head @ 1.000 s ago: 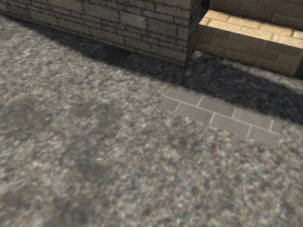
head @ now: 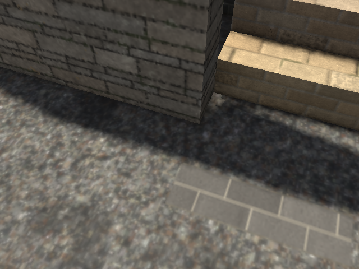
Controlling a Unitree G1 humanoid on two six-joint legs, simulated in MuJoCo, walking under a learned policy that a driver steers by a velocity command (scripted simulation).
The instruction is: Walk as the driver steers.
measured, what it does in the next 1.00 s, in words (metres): walks ahead, turning right: right foot, then left foot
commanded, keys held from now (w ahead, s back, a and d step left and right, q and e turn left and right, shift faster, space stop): w+e+shift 0.92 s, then q+shift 0.08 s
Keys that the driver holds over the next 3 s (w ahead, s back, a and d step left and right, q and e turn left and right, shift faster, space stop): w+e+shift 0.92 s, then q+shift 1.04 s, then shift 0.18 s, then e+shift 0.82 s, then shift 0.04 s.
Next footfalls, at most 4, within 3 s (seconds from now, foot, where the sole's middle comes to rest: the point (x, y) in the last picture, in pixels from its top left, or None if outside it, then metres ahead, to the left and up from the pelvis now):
0.36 right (212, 239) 0.55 -0.09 -0.76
0.80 left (212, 147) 0.96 -0.11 -0.76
1.20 right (298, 157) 0.91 -0.48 -0.76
1.54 left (235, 149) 0.95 -0.21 -0.76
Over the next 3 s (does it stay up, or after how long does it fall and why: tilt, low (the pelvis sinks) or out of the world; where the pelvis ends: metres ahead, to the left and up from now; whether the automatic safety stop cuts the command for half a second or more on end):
stays up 0.77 -0.39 0.02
